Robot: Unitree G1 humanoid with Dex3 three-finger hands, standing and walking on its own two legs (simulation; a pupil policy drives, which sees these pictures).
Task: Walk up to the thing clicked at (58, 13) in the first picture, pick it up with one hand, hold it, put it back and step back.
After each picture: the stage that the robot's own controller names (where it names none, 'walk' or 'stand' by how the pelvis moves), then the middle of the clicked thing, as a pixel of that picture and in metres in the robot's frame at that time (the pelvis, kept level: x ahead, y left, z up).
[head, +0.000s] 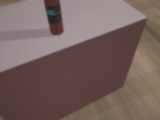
stand; (53, 9) +0.70 +0.16 +0.10
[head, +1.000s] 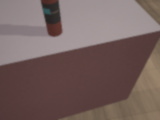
rise first; (51, 8) +0.63 +0.16 +0.13
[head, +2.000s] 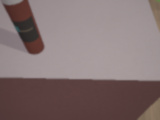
rise first; (25, 23) +0.49 +0.23 +0.13
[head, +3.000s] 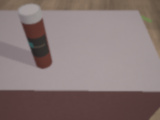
stand; (37, 40) +0.49 +0.19 +0.10
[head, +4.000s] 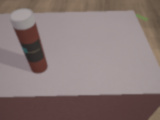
stand; (31, 45) +0.46 +0.20 +0.10
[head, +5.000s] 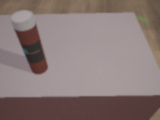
stand; (32, 46) +0.47 +0.21 +0.09
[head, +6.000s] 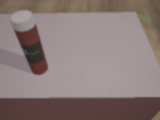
stand; (32, 46) +0.46 +0.20 +0.09
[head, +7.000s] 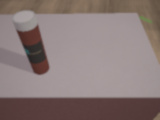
stand; (33, 46) +0.46 +0.20 +0.09
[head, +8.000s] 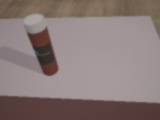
rise first; (43, 48) +0.46 +0.19 +0.10
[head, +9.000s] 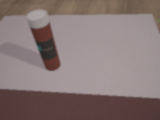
go down; (46, 43) +0.48 +0.19 +0.10
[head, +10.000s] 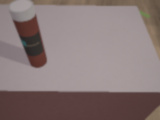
go down; (31, 38) +0.48 +0.18 +0.11
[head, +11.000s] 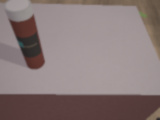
go down; (28, 39) +0.47 +0.18 +0.11
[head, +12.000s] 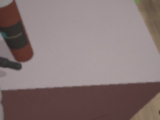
close in; (12, 28) +0.47 +0.20 +0.15
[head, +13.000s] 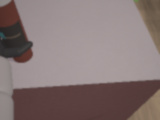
lift; (11, 28) +0.47 +0.20 +0.15
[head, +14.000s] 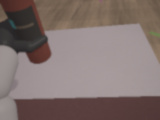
lift; (24, 19) +0.34 +0.14 +0.33
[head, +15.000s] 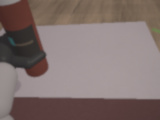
hold; (23, 35) +0.33 +0.17 +0.28
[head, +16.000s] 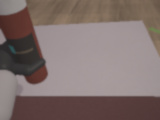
hold; (24, 43) +0.33 +0.17 +0.26
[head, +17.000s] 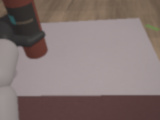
crouch; (24, 15) +0.39 +0.16 +0.30
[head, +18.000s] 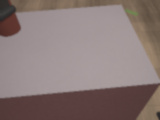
lower; out of the picture +0.50 +0.21 +0.30
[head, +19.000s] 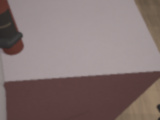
lower; (0, 18) +0.49 +0.21 +0.16
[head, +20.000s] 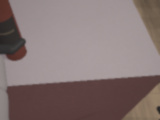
lower; (4, 25) +0.48 +0.21 +0.15
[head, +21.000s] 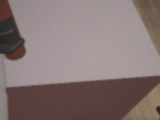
lower; (3, 24) +0.48 +0.21 +0.15
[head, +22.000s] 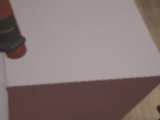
lower; (3, 23) +0.48 +0.21 +0.15
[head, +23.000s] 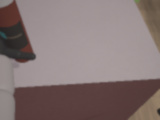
withdraw; (12, 29) +0.47 +0.19 +0.15
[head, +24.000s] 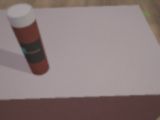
sink last; (31, 44) +0.44 +0.18 +0.13
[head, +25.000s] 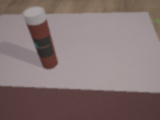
stand; (43, 41) +0.49 +0.20 +0.11
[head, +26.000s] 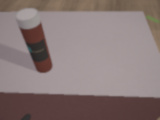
stand; (37, 44) +0.46 +0.19 +0.10
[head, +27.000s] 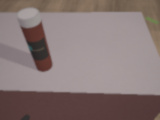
stand; (37, 43) +0.47 +0.20 +0.10
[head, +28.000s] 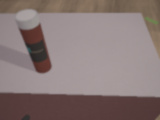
stand; (36, 45) +0.47 +0.20 +0.10
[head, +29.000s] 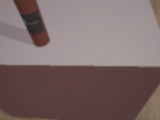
walk; (32, 17) +0.55 +0.21 +0.13
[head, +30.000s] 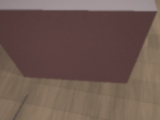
walk; out of the picture +0.88 +0.15 +0.12
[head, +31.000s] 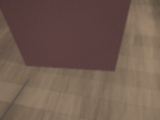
walk; out of the picture +1.18 +0.20 +0.12
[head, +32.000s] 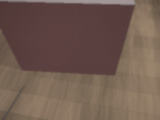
stand; out of the picture +1.08 +0.17 +0.11
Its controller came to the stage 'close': yes
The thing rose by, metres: 0.21
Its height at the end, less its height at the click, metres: +0.00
